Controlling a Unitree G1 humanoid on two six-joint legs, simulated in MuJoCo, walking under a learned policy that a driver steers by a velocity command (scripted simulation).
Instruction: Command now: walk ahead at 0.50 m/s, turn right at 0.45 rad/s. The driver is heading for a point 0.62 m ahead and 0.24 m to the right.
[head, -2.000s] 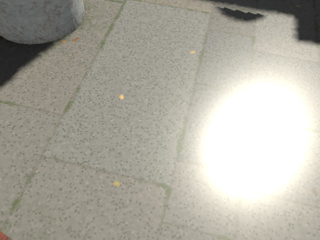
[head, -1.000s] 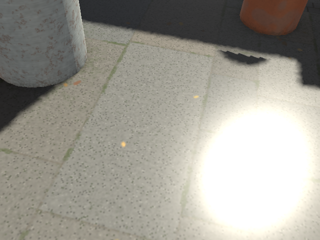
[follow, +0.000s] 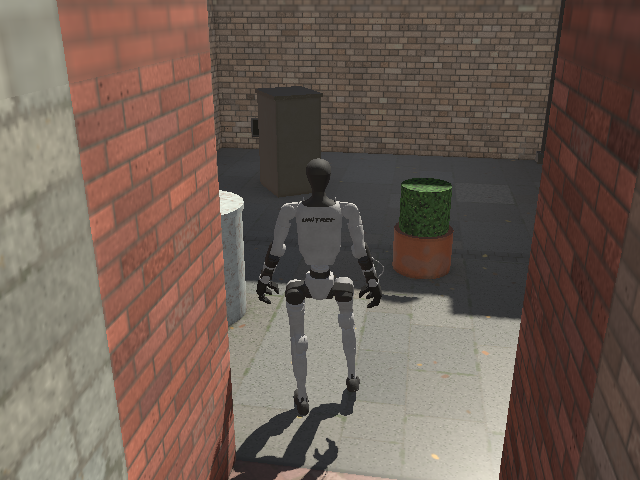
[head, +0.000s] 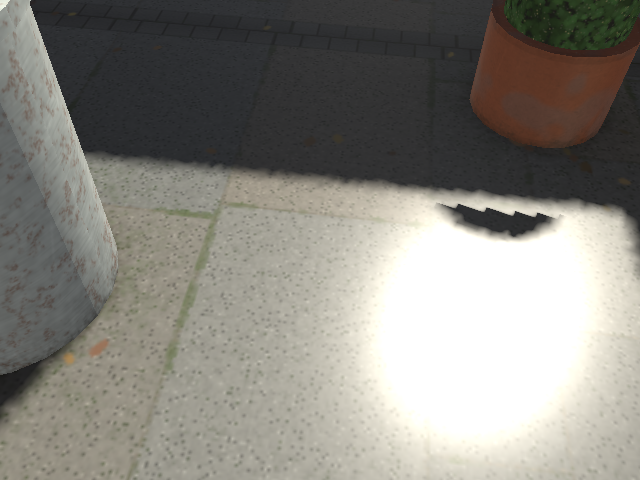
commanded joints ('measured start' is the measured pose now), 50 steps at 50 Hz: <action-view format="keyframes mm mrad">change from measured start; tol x32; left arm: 1 8 26 9 -57 2 4 -6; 50 164 10 -5 -225 40 49 28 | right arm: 1 -50 -131 -23 -41 -3 -18 -18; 50 -211 -124 -8 -183 -2 23 22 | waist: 1 36 100 27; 18 173 -50 -370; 39 40 -88 -77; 42 16 387 -519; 50 89 175 -133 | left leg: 1 6 275 -123 -201 167 105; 11 245 330 57 -100 487 81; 15 132 289 107 425 976 17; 17 -541 -23 -68 1132 -383 -95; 18 -643 12 -286 1175 -372 -64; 38 -364 14 -222 123 188 -36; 42 561 498 -831 178 742 330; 50 -150 231 -291 5 731 194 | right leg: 1 -63 -40 42 -121 157 13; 10 -112 18 -121 -400 156 -34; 15 480 184 -203 -463 41 -151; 17 1061 -224 708 -708 -101 -440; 26 418 -42 215 -875 312 -259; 39 612 7 276 -511 509 -103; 40 531 57 242 -326 493 -63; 42 54 245 137 266 -521 46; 50 265 60 0 -182 -232 91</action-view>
